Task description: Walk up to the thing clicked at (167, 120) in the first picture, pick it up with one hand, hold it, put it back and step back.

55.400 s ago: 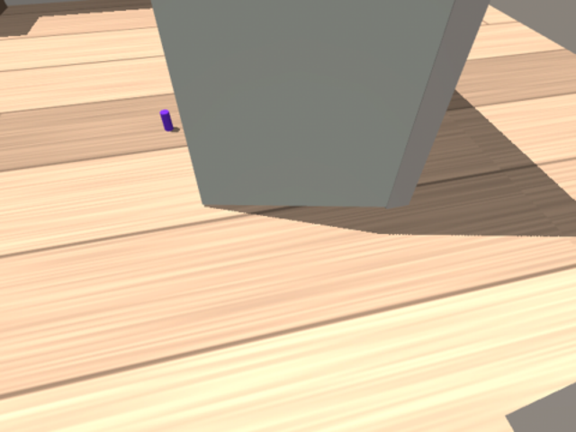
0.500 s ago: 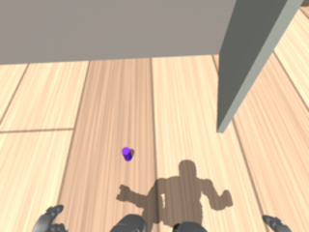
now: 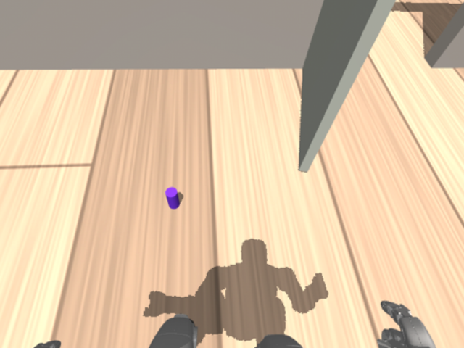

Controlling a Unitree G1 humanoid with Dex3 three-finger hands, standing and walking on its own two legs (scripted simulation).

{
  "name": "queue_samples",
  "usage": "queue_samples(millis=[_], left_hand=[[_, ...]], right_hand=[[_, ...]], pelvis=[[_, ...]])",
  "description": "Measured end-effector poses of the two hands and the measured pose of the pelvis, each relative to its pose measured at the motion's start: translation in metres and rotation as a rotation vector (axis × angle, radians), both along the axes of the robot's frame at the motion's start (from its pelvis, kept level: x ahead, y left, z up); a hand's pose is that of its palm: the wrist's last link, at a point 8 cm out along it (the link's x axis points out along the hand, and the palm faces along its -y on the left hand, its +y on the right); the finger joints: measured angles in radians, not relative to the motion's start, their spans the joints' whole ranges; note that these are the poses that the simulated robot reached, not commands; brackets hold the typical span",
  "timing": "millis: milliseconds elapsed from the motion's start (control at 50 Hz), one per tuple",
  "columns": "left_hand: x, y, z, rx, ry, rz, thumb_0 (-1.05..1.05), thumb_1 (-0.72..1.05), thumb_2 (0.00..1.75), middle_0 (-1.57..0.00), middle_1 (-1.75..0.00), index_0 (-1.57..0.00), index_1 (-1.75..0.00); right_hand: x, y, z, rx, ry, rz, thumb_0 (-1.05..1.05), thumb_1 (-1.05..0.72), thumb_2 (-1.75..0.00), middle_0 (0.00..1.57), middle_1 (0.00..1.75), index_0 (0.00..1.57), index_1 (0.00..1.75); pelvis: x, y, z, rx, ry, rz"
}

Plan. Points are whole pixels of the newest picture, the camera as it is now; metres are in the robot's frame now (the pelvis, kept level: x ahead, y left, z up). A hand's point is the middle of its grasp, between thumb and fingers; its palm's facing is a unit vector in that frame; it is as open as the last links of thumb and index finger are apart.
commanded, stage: step back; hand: left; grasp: from above
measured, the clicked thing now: (172, 198) +0.71 +0.27 -0.70
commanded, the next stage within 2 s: stand in 1.92 s
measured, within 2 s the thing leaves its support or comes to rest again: neither
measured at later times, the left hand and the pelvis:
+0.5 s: hand out of the picture -0.04 +0.24 -0.14, palm faces +0.09 -0.92 -0.37, open 7.4 cm; pelvis -0.17 -0.04 +0.00, yaw +6 degrees
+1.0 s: hand out of the picture -0.27 +0.20 -0.13, palm faces +0.08 -0.89 -0.44, open 7.4 cm; pelvis -0.30 -0.08 +0.00, yaw +4 degrees
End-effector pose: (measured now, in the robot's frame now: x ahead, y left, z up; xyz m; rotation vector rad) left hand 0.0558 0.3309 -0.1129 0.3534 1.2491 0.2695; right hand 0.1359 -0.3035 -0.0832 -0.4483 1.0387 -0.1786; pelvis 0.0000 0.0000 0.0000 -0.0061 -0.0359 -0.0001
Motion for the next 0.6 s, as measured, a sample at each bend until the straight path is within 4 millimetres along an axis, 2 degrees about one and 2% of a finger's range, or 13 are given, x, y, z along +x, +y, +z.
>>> queue_samples(millis=[80,120,180,280,360,440,520,600], left_hand=[[-0.030,-0.024,0.003,0.012,-0.002,-0.014,0.01,0.90,0.89,-0.20,-0.30,-0.20,-0.30],[-0.047,-0.037,0.011,0.005,-0.016,-0.013,0.01,0.90,0.89,-0.20,-0.30,-0.20,-0.30],[-0.067,-0.048,0.025,0.010,-0.023,-0.008,0.01,0.90,0.89,-0.21,-0.30,-0.20,-0.30],[-0.073,-0.051,0.037,0.035,-0.078,-0.016,0.01,0.90,0.89,-0.21,-0.30,-0.20,-0.30],[-0.074,-0.047,0.032,0.045,-0.162,-0.028,0.01,0.90,0.89,-0.21,-0.30,-0.20,-0.30],[-0.086,-0.043,0.014,0.016,-0.222,-0.013,0.00,0.90,0.89,-0.21,-0.30,-0.20,-0.30],[-0.118,-0.055,0.009,-0.034,-0.183,0.005,0.00,0.90,0.89,-0.20,-0.30,-0.20,-0.30],[-0.157,-0.066,0.009,-0.060,-0.152,0.018,0.01,0.90,0.89,-0.21,-0.30,-0.20,-0.30]], right_hand=[[-0.028,-0.025,-0.021,0.024,-0.014,-0.025,0.00,-0.90,-0.90,0.21,0.30,0.20,0.30],[-0.047,-0.032,-0.026,0.039,0.009,-0.049,0.00,-0.90,-0.90,0.20,0.30,0.20,0.30],[-0.077,-0.037,-0.024,0.064,0.051,-0.070,0.00,-0.90,-0.90,0.20,0.30,0.20,0.30],[-0.132,-0.043,-0.026,0.056,0.122,-0.068,0.00,-0.90,-0.90,0.20,0.30,0.20,0.30],[-0.172,-0.041,-0.032,0.032,0.195,-0.044,0.00,-0.90,-0.90,0.20,0.30,0.20,0.30],[-0.204,-0.032,-0.033,0.015,0.222,-0.018,0.01,-0.90,-0.90,0.20,0.30,0.20,0.30],[-0.228,-0.030,-0.019,0.018,0.198,-0.004,0.01,-0.90,-0.90,0.21,0.30,0.20,0.30],[-0.235,-0.040,-0.004,-0.003,0.143,0.002,0.01,-0.90,-0.90,0.21,0.30,0.20,0.30]], pelvis=[[-0.033,-0.016,-0.009,-0.037,-0.031,0.009],[-0.045,-0.022,-0.006,-0.020,-0.030,0.023],[-0.059,-0.028,0.005,0.045,-0.017,0.003],[-0.086,-0.033,0.010,0.049,0.014,0.036],[-0.115,-0.034,0.003,0.022,0.018,0.081],[-0.148,-0.035,-0.006,0.052,-0.010,0.108],[-0.173,-0.037,0.002,0.006,-0.019,0.111],[-0.196,-0.045,0.008,-0.012,-0.002,0.089]])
